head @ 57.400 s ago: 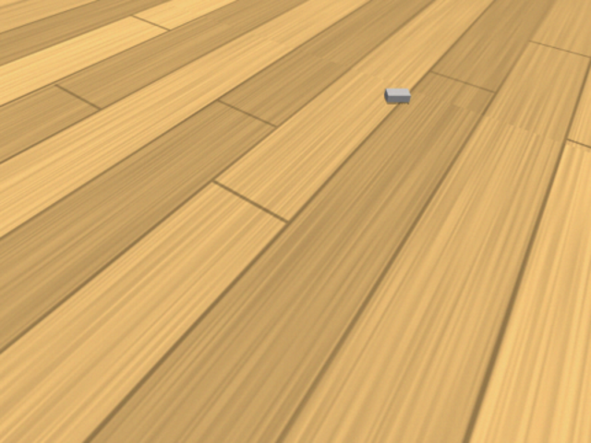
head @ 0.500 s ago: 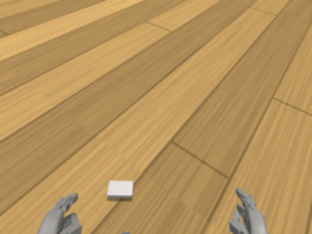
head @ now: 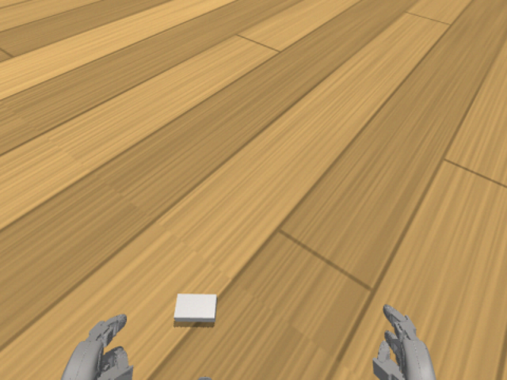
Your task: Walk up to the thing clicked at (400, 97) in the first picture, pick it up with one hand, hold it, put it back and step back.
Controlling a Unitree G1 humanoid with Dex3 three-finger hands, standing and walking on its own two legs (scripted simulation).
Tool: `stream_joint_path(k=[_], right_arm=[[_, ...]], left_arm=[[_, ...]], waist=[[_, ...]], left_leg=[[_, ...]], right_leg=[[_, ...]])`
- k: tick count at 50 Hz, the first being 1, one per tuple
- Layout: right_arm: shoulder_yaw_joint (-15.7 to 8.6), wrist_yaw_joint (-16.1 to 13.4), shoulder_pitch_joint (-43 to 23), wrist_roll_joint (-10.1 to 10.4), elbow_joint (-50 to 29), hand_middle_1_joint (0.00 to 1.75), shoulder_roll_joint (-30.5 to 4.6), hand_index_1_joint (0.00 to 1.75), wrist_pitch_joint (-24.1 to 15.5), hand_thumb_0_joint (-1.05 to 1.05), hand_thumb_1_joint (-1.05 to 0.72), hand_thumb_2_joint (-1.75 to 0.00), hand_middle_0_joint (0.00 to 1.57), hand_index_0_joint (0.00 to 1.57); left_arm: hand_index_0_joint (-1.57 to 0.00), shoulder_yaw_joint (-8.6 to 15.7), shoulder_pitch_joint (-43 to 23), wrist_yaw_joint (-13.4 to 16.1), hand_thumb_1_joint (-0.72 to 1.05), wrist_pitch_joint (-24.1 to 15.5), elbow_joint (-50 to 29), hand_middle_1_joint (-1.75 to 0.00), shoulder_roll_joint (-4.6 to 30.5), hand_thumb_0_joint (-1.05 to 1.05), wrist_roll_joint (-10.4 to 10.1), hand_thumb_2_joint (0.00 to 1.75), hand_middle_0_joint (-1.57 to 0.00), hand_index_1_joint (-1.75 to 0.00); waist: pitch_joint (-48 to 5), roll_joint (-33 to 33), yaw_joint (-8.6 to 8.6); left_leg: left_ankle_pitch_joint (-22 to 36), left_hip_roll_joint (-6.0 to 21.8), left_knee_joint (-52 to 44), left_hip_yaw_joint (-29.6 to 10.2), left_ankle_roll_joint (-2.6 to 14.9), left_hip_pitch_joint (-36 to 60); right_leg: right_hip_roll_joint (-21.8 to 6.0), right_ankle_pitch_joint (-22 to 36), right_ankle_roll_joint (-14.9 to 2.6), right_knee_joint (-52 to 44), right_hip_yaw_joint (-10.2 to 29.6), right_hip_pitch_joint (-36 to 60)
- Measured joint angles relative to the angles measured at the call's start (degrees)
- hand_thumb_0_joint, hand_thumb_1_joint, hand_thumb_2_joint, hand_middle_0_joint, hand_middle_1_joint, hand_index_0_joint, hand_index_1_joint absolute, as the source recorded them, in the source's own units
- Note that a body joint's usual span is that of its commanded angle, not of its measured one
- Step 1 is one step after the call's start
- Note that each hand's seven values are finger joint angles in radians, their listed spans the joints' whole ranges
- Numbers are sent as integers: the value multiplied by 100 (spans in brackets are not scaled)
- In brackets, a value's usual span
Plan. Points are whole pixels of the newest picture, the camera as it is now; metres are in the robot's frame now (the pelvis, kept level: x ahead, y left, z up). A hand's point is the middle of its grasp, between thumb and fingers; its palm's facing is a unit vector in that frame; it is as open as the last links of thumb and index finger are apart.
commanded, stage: stand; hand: left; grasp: from above
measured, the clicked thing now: (196, 307) +0.48 +0.18 -0.69
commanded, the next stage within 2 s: none
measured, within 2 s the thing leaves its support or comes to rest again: neither
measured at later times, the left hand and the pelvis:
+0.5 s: hand out of the picture +0.06 +0.24 -0.11, palm faces +0.04 -0.94 -0.33, open 7.4 cm; pelvis -0.01 +0.01 +0.05, yaw +0 degrees
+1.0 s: hand out of the picture +0.01 +0.24 -0.10, palm faces +0.03 -0.94 -0.33, open 7.4 cm; pelvis -0.02 +0.00 +0.07, yaw +0 degrees
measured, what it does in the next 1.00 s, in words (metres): rises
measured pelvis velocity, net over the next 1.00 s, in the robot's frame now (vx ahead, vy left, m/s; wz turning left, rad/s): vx -0.02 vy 0.00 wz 0.00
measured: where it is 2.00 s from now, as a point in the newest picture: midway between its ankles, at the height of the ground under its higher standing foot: outside the picture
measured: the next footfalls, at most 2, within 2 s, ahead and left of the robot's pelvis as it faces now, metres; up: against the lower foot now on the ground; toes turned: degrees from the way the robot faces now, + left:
none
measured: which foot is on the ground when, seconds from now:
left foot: down 0.00-1.00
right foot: down 0.00-1.00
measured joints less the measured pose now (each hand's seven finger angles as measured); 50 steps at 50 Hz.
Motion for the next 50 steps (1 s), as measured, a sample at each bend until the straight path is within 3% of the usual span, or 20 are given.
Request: stream_joint_path(k=[5,9,12,16,23,31,50], right_arm=[[-5,5,2,-2,10,30,-1,30,18,1,-90,-90,21,21],[-86,434,-471,-533,827,30,-163,30,511,1,-90,-90,21,21],[-169,736,-674,-490,1326,30,-287,30,807,1,-90,-90,21,21],[-351,896,-694,-391,1715,30,-354,30,978,1,-90,-90,21,21],[-454,902,-598,-361,2287,30,-403,30,1122,1,-91,-90,21,21],[-411,871,-588,-284,2852,30,-308,30,1209,1,-91,-90,21,21],[-401,913,-752,-205,3380,30,-400,30,1264,0,-91,-90,21,21]], left_arm=[[-20,-3,-15,2,91,-5,45,-30,4,2,12,89,-20,-30],[-20,-171,-1034,79,91,-1292,1980,-30,160,1,479,89,-20,-30],[-20,-110,-1506,71,91,-1750,3187,-30,256,1,583,89,-20,-30],[-20,25,-1664,89,91,-2052,4258,-30,348,1,592,89,-20,-30],[-20,122,-1635,91,91,-2293,5598,-30,345,1,567,89,-20,-30],[-20,76,-1623,66,91,-2387,6548,-30,264,1,509,89,-20,-30],[-20,33,-1869,37,91,-2511,7282,-30,321,1,509,89,-20,-30]], waist=[[-20,-3,-10],[641,-195,250],[902,-292,342],[1041,-341,352],[1159,-281,349],[1269,-272,364],[1306,-182,300]], left_leg=[[0,-1,5,-3,-6,2],[205,-95,-412,149,42,716],[409,-176,-818,232,65,1142],[626,-226,-1283,268,80,1578],[960,-218,-2028,272,106,2251],[1424,-251,-2946,285,122,2915],[1885,-224,-3704,243,76,3342]], right_leg=[[0,-5,-6,13,-3,-1],[-106,107,-23,-192,137,590],[-194,238,3,-442,215,934],[-249,418,31,-830,248,1329],[-246,805,74,-1647,248,2025],[-285,1273,107,-2556,255,2679],[-260,1704,81,-3274,212,3093]])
